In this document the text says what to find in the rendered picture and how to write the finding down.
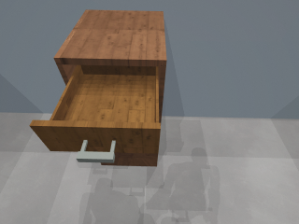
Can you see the drawer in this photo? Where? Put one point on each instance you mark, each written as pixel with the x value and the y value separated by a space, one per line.
pixel 105 103

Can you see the cabinet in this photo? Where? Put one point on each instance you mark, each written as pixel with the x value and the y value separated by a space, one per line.
pixel 118 38

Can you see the handle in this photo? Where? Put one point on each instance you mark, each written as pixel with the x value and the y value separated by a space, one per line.
pixel 96 156

